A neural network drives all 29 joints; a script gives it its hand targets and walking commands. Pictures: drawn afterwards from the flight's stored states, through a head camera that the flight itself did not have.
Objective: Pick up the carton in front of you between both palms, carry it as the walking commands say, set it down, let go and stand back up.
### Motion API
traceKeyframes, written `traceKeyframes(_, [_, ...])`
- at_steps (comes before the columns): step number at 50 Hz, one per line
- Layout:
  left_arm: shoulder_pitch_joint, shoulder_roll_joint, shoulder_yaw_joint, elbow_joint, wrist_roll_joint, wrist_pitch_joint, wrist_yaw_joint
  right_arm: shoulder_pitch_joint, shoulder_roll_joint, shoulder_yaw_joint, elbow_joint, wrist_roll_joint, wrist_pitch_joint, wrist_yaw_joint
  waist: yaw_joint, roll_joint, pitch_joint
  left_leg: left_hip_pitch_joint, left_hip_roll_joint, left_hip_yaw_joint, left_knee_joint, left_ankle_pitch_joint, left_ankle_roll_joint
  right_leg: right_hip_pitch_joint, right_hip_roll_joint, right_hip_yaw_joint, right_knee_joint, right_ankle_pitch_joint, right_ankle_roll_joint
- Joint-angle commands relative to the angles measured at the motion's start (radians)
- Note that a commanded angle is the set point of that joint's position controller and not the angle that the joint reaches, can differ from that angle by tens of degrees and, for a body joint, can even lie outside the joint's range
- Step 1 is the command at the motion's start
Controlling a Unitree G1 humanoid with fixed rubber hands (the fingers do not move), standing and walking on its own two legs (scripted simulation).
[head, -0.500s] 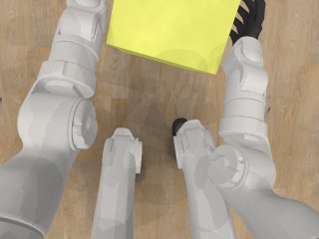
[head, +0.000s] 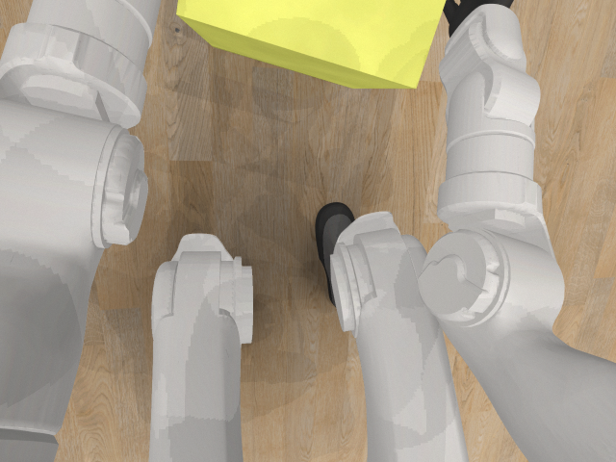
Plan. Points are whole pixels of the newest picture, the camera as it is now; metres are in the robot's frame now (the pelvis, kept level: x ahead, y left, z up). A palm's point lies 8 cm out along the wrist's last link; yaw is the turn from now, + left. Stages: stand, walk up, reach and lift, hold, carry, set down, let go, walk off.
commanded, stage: set down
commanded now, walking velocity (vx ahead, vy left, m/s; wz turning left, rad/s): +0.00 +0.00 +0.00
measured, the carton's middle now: out of the picture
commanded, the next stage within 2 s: none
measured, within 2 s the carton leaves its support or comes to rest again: rests again in 0.38 s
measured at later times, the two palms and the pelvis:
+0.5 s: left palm out of the picture +0.59 +0.10 -0.19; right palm (475, 19) +0.51 -0.20 -0.18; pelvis -0.01 +0.00 -0.01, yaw +1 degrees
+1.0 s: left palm out of the picture +0.59 +0.10 -0.20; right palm (472, 21) +0.51 -0.20 -0.18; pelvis -0.01 +0.00 -0.02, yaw +1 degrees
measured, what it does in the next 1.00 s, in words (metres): stands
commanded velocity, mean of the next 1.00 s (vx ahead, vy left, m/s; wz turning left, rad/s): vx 0.00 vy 0.00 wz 0.00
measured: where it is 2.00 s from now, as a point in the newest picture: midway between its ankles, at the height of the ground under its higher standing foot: (280, 299)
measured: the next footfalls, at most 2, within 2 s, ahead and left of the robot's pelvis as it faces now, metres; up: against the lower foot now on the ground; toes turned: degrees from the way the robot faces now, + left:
none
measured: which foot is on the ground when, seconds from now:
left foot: down 0.00-1.00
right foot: down 0.00-1.00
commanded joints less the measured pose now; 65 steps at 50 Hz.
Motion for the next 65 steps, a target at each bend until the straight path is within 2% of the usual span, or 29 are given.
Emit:
traceKeyframes(1, [-0.379,-0.840,-0.114,-0.167,-0.091,-0.068,-0.218,-0.539,0.648,0.368,-0.003,0.080,-0.013,0.225,-0.051,0.308,-1.104,0.607,0.048,0.002,-0.218,0.614,-0.010,0.536,0.028,-0.145,-0.005,0.467,-0.046])
traceKeyframes(7, [-0.395,-0.794,-0.104,-0.135,-0.092,-0.078,-0.223,-0.526,0.602,0.321,0.038,0.058,-0.024,0.223,-0.063,0.292,-0.988,0.535,0.051,-0.018,-0.219,0.530,0.007,0.487,0.018,-0.138,0.008,0.403,-0.052])
traceKeyframes(15, [-0.369,-0.710,-0.051,-0.069,-0.050,-0.078,-0.230,-0.525,0.555,0.272,0.092,0.041,-0.029,0.231,-0.039,0.251,-0.833,0.446,0.056,-0.029,-0.215,0.429,0.024,0.447,0.013,-0.126,0.021,0.326,-0.051])
traceKeyframes(29, [-0.256,-0.655,0.023,-0.024,0.055,-0.057,-0.239,-0.478,0.514,0.213,0.150,0.025,-0.034,0.250,0.018,0.224,-0.711,0.413,0.067,-0.045,-0.179,0.468,0.037,0.383,0.026,-0.107,0.048,0.320,-0.053])
traceKeyframes(37, [-0.200,-0.592,0.065,0.005,0.112,-0.038,-0.246,-0.421,0.455,0.147,0.193,-0.016,-0.026,0.247,0.030,0.228,-0.625,0.391,0.075,-0.058,-0.178,0.436,0.042,0.326,0.025,-0.100,0.054,0.257,-0.054])
traceKeyframes(43, [-0.212,-0.503,0.063,0.008,0.121,-0.038,-0.240,-0.371,0.396,0.090,0.215,-0.042,-0.029,0.232,0.006,0.225,-0.614,0.405,0.086,-0.067,-0.181,0.433,0.041,0.333,0.018,-0.107,0.058,0.250,-0.051])
traceKeyframes(46, [-0.227,-0.320,0.063,-0.010,0.117,-0.049,-0.204,-0.281,0.252,0.023,0.234,-0.064,-0.048,0.189,-0.023,0.227,-0.634,0.432,0.099,-0.068,-0.185,0.446,0.031,0.363,0.009,-0.120,0.055,0.268,-0.042])
traceKeyframes(50, [-0.259,0.111,0.043,-0.042,0.059,-0.073,-0.099,-0.113,-0.130,-0.055,0.267,-0.041,-0.117,0.079,-0.056,0.248,-0.693,0.500,0.132,-0.067,-0.196,0.460,-0.001,0.369,-0.008,-0.144,0.039,0.297,-0.034])
traceKeyframes(53, [-0.357,0.193,-0.066,-0.062,-0.059,-0.107,-0.063,-0.178,-0.263,0.024,0.262,0.060,-0.177,0.026,-0.079,0.267,-0.771,0.546,0.154,-0.095,-0.169,0.524,-0.012,0.372,-0.027,-0.137,0.044,0.368,-0.042])
traceKeyframes(56, [-0.448,0.184,-0.197,-0.088,-0.183,-0.126,-0.071,-0.256,-0.283,0.136,0.262,0.170,-0.201,0.023,-0.112,0.298,-0.864,0.579,0.174,-0.118,-0.152,0.555,-0.014,0.397,-0.044,-0.125,0.043,0.425,-0.055])
traceKeyframes(59, [-0.515,0.188,-0.263,-0.115,-0.258,-0.128,-0.089,-0.289,-0.284,0.209,0.255,0.250,-0.195,0.016,-0.128,0.321,-0.958,0.606,0.182,-0.096,-0.145,0.525,-0.015,0.462,-0.054,-0.120,0.027,0.455,-0.064])
traceKeyframes(62, [-0.547,0.241,-0.270,-0.105,-0.283,-0.112,-0.105,-0.292,-0.297,0.244,0.224,0.289,-0.173,-0.013,-0.135,0.340,-1.054,0.648,0.179,-0.069,-0.139,0.461,-0.011,0.546,-0.053,-0.121,0.005,0.455,-0.071])
traceKeyframes(65, [-0.543,0.292,-0.244,-0.089,-0.266,-0.092,-0.116,-0.292,-0.309,0.257,0.159,0.293,-0.150,-0.049,-0.133,0.350,-1.158,0.677,0.168,-0.035,-0.145,0.417,-0.007,0.648,-0.044,-0.123,-0.023,0.461,-0.076])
